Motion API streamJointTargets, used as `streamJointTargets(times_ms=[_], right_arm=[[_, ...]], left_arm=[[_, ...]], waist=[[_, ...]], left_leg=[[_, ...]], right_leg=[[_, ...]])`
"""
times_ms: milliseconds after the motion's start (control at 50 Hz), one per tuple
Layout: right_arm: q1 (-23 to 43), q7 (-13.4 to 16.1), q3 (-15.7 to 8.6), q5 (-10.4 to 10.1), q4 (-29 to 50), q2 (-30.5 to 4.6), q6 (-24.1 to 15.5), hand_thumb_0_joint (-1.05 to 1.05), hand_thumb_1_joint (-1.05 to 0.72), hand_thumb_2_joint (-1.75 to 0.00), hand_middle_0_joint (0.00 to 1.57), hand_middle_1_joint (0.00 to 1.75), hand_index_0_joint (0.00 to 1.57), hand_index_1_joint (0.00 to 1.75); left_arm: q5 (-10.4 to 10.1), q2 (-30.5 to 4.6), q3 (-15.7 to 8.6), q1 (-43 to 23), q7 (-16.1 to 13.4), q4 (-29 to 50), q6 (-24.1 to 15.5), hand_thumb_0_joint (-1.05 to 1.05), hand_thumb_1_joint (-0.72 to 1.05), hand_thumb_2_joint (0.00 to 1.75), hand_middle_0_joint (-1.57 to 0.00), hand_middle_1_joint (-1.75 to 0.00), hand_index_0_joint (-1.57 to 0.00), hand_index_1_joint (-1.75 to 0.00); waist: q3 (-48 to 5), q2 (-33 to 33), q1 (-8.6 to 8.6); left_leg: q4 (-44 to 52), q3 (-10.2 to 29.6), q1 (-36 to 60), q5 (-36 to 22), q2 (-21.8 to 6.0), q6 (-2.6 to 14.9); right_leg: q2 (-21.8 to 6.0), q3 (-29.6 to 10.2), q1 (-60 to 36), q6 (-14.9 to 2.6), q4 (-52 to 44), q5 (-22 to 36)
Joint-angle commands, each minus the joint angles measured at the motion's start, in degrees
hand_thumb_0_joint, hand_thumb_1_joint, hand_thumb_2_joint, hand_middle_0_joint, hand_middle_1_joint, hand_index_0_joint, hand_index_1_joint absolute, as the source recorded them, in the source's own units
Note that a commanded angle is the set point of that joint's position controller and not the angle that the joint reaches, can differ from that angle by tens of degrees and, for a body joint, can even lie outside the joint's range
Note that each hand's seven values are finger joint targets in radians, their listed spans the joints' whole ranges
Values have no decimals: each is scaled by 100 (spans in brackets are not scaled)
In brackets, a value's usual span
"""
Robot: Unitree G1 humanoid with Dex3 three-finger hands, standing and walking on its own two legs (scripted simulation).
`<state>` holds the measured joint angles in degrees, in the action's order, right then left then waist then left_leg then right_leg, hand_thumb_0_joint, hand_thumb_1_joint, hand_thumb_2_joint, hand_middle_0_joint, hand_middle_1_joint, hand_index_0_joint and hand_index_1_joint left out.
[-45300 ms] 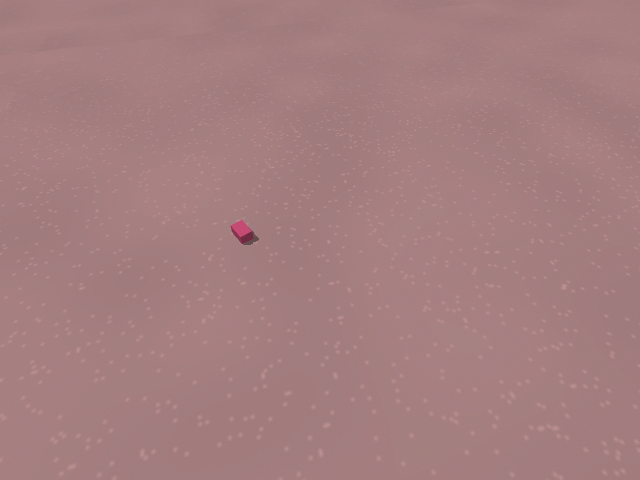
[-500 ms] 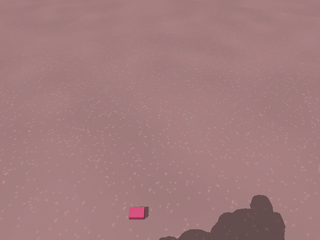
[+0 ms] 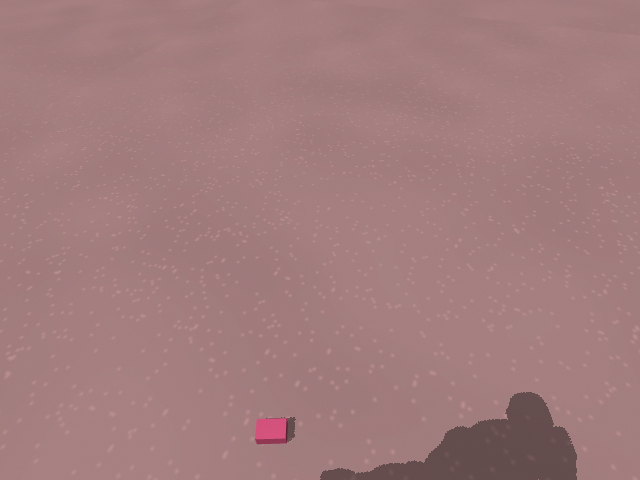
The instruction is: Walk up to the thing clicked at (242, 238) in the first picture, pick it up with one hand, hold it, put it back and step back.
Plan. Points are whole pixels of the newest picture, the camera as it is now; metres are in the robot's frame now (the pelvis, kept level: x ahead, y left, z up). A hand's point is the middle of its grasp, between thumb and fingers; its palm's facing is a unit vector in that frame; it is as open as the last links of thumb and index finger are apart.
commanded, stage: stand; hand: left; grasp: from above
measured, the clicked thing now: (271, 431) +0.43 +0.20 -0.76
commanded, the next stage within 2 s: step back in 1.38 s
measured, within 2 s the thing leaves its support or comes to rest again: neither
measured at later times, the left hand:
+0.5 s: hand out of the picture +0.08 +0.23 -0.16, palm faces +0.02 -0.94 -0.33, open 7.4 cm
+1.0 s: hand out of the picture +0.07 +0.24 -0.16, palm faces +0.01 -0.94 -0.34, open 7.4 cm
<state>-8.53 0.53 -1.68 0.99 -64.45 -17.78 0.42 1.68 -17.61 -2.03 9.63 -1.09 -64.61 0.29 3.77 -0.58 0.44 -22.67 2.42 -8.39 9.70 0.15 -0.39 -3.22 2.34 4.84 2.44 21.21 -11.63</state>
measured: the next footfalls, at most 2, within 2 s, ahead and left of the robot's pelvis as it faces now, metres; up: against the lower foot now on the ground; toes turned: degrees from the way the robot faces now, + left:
left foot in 1.64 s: +0.01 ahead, +0.11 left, +0.00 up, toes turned -1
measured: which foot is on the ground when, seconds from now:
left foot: down 0.00-1.00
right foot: down 0.00-1.00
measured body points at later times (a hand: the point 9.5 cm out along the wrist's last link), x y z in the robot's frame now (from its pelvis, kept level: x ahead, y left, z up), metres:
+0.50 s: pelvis +0.01 -0.01 +0.00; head +0.00 -0.02 +0.45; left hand +0.07 +0.28 -0.13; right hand +0.08 -0.30 -0.14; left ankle +0.04 +0.12 -0.74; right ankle +0.00 -0.15 -0.74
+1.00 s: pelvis +0.01 -0.02 +0.00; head +0.01 -0.02 +0.45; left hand +0.07 +0.28 -0.13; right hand +0.07 -0.31 -0.14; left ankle +0.04 +0.12 -0.74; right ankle +0.00 -0.15 -0.74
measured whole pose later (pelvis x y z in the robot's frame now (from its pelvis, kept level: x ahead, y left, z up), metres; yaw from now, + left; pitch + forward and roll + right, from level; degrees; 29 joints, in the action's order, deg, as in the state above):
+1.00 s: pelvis +0.01 -0.02 +0.00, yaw +0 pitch -4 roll +0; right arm -7.1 0.1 -0.4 0.7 -65.8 -19.0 -0.3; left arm 0.9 -19.0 -1.7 7.5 -0.1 -65.0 0.0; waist 3.4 -0.4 0.2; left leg -19.8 2.6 -7.4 8.9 -1.1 -1.7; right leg -2.0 2.6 4.4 1.2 19.5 -11.5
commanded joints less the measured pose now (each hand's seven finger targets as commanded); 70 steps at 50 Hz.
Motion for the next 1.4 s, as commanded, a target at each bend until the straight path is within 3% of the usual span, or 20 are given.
streamJointTargets(times_ms=[0,100,140,160,300,580,640,740,780,860,960,1020,1040,1180,1220,1280,1340,1360,1380], right_arm=[[263,67,-189,22,364,-1103,-141,0,-90,-90,20,30,20,30],[230,70,-161,6,313,-1103,-159,0,-90,-90,20,30,20,30],[284,69,-155,1,329,-1148,-170,0,-90,-90,20,30,20,30],[216,69,-136,-6,287,-1093,-157,0,-90,-90,20,30,20,30],[261,78,-125,-8,274,-1146,-164,0,-90,-90,20,30,20,30],[390,53,-126,-14,248,-1229,-170,0,-90,-90,20,30,20,30],[408,42,-117,-18,261,-1218,-181,0,-90,-90,20,30,20,30],[394,31,-107,-15,236,-1250,-164,0,-90,-90,20,30,20,30],[370,23,-104,-12,254,-1240,-170,0,-90,-90,20,30,20,30],[376,28,-109,-15,236,-1270,-180,0,-90,-90,20,30,20,30],[381,33,-90,-15,234,-1290,-192,0,-90,-90,20,30,20,30],[333,24,-80,-27,215,-1303,-187,0,-90,-90,20,30,20,30],[383,22,-92,-23,237,-1326,-191,0,-90,-90,20,30,20,30],[375,21,-86,-24,224,-1310,-172,0,-90,-90,20,30,20,30],[391,16,-91,-25,234,-1303,-178,0,-90,-90,20,30,20,30],[379,11,-82,-21,223,-1297,-172,0,-90,-90,20,30,20,30],[402,5,-87,-23,247,-1327,-191,0,-90,-90,20,30,20,30],[640,-41,-188,-104,455,-1637,-92,0,-90,-90,20,30,20,30],[587,-40,-203,-150,543,-1541,-49,0,-90,-90,20,30,20,30]], left_arm=[[-21,-1134,-196,-201,-65,313,-136,0,90,90,-20,-30,-20,-30],[-41,-1162,-200,-178,-56,273,-141,0,90,90,-20,-30,-20,-30],[-35,-1123,-184,-219,-56,288,-154,0,90,90,-20,-30,-20,-30],[-51,-1148,-196,-268,-62,275,-144,0,90,90,-20,-30,-20,-30],[-65,-1149,-195,-291,-50,272,-164,0,90,90,-20,-30,-20,-30],[-52,-1239,-189,-407,-2,295,-162,0,90,90,-20,-30,-20,-30],[-63,-1242,-181,-422,-3,317,-179,0,90,90,-20,-30,-20,-30],[-68,-1263,-168,-420,7,289,-173,0,90,90,-20,-30,-20,-30],[-65,-1300,-170,-432,7,319,-188,0,90,90,-20,-30,-20,-30],[-61,-1318,-165,-431,18,343,-179,0,90,90,-20,-30,-20,-30],[-86,-1316,-160,-385,25,326,-176,0,90,90,-20,-30,-20,-30],[-92,-1316,-147,-404,29,321,-178,0,90,90,-20,-30,-20,-30],[-78,-1305,-137,-387,27,347,-191,0,90,90,-20,-30,-20,-30],[-88,-1351,-127,-430,31,348,-176,0,90,90,-20,-30,-20,-30],[-82,-1376,-129,-412,34,373,-189,0,90,90,-20,-30,-20,-30],[-90,-1365,-128,-413,38,355,-178,0,90,90,-20,-30,-20,-30],[-88,-1378,-125,-375,46,371,-199,0,90,90,-20,-30,-20,-30],[-233,-1845,-399,-414,19,439,-141,0,90,90,-20,-30,-20,-30],[-246,-1829,-425,-331,-11,489,-119,0,90,90,-20,-30,-20,-30]], waist=[[-101,-66,-9],[-180,50,-4],[-274,45,-10],[-135,99,-36],[-347,112,-25],[-172,-33,-37],[-335,41,-31],[-218,-6,-47],[-340,40,-50],[-332,3,-47],[-431,-23,-26],[-266,60,-38],[-383,16,-16],[-211,52,-66],[-372,23,-48],[-227,12,-38],[-332,-1,-28],[285,113,-24],[96,162,-65]], left_leg=[[602,531,-174,196,-540,173],[557,492,21,-193,-559,171],[471,463,139,-640,-579,175],[542,467,29,-436,-587,163],[452,400,206,-952,-619,160],[619,426,66,-353,-631,112],[566,434,117,-783,-672,128],[632,443,26,-348,-639,138],[603,427,107,-611,-656,144],[626,442,131,-531,-674,117],[580,424,129,-793,-682,149],[656,437,94,-632,-677,120],[576,421,188,-873,-691,135],[654,437,86,-461,-669,101],[609,420,177,-655,-682,117],[676,440,4,-429,-668,105],[642,428,126,-603,-683,111],[-99,431,-355,-1577,-566,222],[-431,280,-336,-1694,-479,222]], right_leg=[[-388,-428,152,-247,-480,-109],[-407,-439,147,-259,-490,131],[-416,-434,128,-249,-497,420],[-393,-409,162,-246,-511,167],[-431,-424,-20,-244,-508,728],[-392,-436,156,-267,-651,78],[-426,-425,7,-273,-581,456],[-414,-425,79,-279,-639,138],[-440,-444,21,-290,-615,340],[-417,-434,113,-295,-596,183],[-439,-428,-47,-302,-504,529],[-423,-440,90,-293,-573,302],[-439,-430,24,-290,-551,552],[-418,-451,176,-306,-619,111],[-443,-457,94,-315,-585,345],[-416,-442,124,-310,-610,111],[-433,-460,98,-312,-581,286],[-407,-578,581,-393,-125,1418],[-464,-563,535,-510,-69,1792]])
